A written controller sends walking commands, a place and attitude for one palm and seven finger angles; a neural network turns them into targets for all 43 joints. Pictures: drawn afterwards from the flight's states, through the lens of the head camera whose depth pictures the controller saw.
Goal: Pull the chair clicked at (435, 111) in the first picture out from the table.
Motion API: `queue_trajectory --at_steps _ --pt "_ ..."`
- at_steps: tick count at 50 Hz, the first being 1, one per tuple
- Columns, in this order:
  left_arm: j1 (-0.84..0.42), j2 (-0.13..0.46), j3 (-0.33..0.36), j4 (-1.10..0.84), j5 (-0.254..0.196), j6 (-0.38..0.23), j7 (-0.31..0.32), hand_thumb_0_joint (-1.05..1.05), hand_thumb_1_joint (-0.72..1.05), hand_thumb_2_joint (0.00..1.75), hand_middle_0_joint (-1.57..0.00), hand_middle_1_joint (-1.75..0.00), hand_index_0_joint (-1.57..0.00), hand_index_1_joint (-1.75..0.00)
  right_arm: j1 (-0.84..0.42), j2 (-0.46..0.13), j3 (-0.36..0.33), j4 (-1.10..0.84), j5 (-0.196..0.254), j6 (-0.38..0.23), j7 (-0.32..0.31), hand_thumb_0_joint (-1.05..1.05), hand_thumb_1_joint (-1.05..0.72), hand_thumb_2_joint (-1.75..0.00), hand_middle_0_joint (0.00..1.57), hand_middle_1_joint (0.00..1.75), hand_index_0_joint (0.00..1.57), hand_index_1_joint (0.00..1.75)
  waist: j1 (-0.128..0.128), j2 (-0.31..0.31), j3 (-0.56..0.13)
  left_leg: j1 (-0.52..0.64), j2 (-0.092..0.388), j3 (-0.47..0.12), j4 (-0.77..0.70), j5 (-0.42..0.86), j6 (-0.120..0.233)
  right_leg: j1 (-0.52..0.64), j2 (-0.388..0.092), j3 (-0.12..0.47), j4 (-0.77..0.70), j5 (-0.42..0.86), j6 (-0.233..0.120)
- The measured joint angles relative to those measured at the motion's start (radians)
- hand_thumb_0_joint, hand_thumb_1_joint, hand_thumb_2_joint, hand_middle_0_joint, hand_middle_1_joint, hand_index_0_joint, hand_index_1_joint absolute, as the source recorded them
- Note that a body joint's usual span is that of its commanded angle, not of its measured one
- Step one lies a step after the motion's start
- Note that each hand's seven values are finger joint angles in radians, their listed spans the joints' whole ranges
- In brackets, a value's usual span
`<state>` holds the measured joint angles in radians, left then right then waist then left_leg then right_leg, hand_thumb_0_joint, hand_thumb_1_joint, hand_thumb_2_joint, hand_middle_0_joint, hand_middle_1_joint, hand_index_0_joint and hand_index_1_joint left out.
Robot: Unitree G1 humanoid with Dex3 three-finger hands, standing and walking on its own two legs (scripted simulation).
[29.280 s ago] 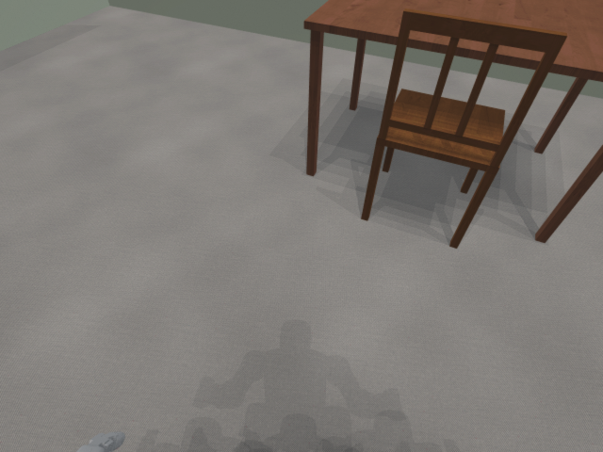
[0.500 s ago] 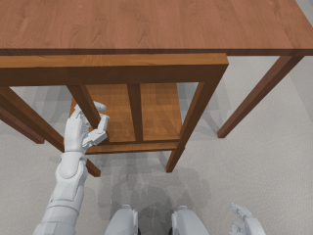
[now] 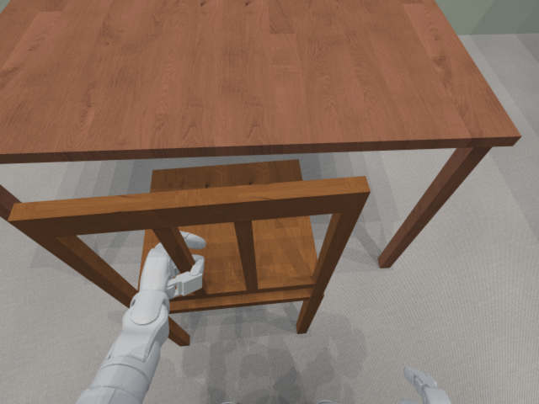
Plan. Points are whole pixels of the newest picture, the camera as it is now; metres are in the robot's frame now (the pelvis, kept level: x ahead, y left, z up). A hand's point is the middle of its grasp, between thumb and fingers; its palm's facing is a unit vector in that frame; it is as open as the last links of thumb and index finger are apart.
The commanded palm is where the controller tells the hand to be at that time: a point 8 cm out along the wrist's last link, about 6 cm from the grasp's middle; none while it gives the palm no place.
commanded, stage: step backward, pulling the chair out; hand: left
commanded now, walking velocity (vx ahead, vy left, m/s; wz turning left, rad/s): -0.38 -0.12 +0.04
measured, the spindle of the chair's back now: (185, 263) +0.35 +0.15 -0.07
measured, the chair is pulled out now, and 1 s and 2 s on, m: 0.04 0.17 0.20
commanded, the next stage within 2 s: none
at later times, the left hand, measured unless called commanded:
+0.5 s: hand (201, 317) +0.25 +0.11 -0.05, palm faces -0.03 -0.99 -0.13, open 5.5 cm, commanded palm +0.23 +0.16 -0.05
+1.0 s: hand (197, 366) +0.18 +0.11 -0.06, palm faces -0.05 -0.99 -0.16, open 5.5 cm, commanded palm +0.16 +0.16 -0.05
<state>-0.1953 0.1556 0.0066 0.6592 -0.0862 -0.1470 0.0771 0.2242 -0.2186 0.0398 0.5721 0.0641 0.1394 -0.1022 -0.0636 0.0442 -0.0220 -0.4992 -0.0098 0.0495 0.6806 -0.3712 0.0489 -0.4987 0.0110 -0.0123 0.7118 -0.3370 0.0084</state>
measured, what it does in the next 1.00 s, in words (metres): shifts its weight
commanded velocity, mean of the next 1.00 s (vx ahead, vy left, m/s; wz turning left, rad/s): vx -0.38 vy -0.02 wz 0.08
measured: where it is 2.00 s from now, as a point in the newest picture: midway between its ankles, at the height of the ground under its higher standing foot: outside the picture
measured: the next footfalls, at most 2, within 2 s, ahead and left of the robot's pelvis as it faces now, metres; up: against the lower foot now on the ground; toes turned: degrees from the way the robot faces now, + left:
right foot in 1.10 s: -0.08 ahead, -0.16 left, +0.00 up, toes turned -5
left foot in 1.76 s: -0.12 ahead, +0.13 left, +0.00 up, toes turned -3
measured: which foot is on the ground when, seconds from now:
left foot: down 0.00-1.00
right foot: down 0.00-0.96, up 0.98-1.00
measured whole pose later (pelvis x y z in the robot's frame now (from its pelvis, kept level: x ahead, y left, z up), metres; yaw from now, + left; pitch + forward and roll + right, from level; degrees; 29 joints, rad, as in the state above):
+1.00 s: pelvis -0.12 +0.00 +0.01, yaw -1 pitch +0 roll -1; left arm -0.25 0.13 -0.07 0.83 -0.06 -0.20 0.11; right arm 0.23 -0.26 0.02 0.66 0.04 0.09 -0.12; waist -0.05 0.03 0.10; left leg -0.42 -0.01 0.07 0.54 -0.14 0.07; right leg -0.43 0.00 -0.02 0.64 -0.32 -0.02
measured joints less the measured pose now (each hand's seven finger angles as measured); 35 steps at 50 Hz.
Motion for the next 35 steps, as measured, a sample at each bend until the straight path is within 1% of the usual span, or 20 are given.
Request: queue_trajectory --at_steps 3,7,12,16,21,30,35 --pt "-0.046 0.008 0.005 0.062 0.013 -0.008 -0.005 0.11 0.67 0.76 -0.32 -1.14 -0.48 -1.45 -0.003 -0.007 -0.009 0.022 -0.008 0.003 -0.002 0.01 -0.91 -0.90 0.21 0.30 0.20 0.30 -0.005 -0.008 0.043 0.061 0.011 -0.007 -0.069 0.043 -0.002 0.065 0.011 -0.012 -0.080 0.058 -0.003" --pt "-0.060 0.022 0.016 0.086 0.019 -0.018 -0.007 0.11 0.68 0.76 -0.30 -1.15 -0.49 -1.45 0.000 -0.017 -0.024 0.034 -0.024 0.006 0.011 0.01 -0.91 -0.90 0.21 0.30 0.20 0.30 -0.009 -0.028 0.078 0.109 0.020 0.003 -0.119 0.069 -0.004 0.131 0.018 -0.012 -0.171 0.080 -0.013" --pt "-0.029 0.025 0.034 0.067 0.004 -0.031 -0.005 0.11 0.68 0.74 -0.30 -1.15 -0.50 -1.45 -0.012 -0.032 -0.035 0.029 -0.032 0.017 0.020 0.01 -0.91 -0.90 0.20 0.30 0.20 0.30 -0.016 -0.026 0.104 0.133 0.026 0.030 -0.146 0.090 -0.007 0.163 0.023 0.009 -0.232 0.097 -0.019" --pt "0.004 0.018 0.036 0.041 -0.007 -0.034 0.002 0.10 0.68 0.74 -0.29 -1.15 -0.50 -1.45 -0.024 -0.031 -0.035 0.020 -0.027 0.024 0.013 0.01 -0.91 -0.90 0.20 0.30 0.20 0.30 -0.021 -0.025 0.119 0.143 0.027 0.045 -0.166 0.113 -0.012 0.167 0.023 0.022 -0.248 0.114 -0.018" --pt "0.022 0.005 0.018 0.032 -0.005 -0.027 0.014 0.09 0.68 0.73 -0.28 -1.14 -0.50 -1.45 -0.040 -0.025 -0.030 0.016 -0.024 0.024 -0.001 0.01 -0.91 -0.90 0.20 0.30 0.20 0.30 -0.019 -0.029 0.121 0.145 0.020 0.050 -0.183 0.141 -0.007 0.163 0.016 0.027 -0.252 0.130 -0.014" --pt "0.009 -0.004 -0.022 0.072 0.007 -0.019 0.019 0.08 0.67 0.73 -0.28 -1.13 -0.50 -1.45 -0.055 -0.009 -0.020 0.021 -0.027 0.010 -0.009 0.01 -0.91 -0.90 0.20 0.30 0.20 0.30 -0.001 -0.039 0.112 0.123 0.009 0.040 -0.184 0.196 -0.002 0.131 0.004 0.013 -0.219 0.159 -0.016" --pt "0.006 -0.017 -0.034 0.102 0.005 -0.041 0.019 0.07 0.66 0.74 -0.29 -1.13 -0.50 -1.45 -0.047 -0.013 -0.019 0.032 -0.024 -0.016 -0.012 0.01 -0.91 -0.90 0.21 0.30 0.20 0.30 0.009 -0.017 0.109 0.093 0.012 0.026 -0.154 0.205 -0.006 0.107 0.005 -0.003 -0.192 0.165 -0.025"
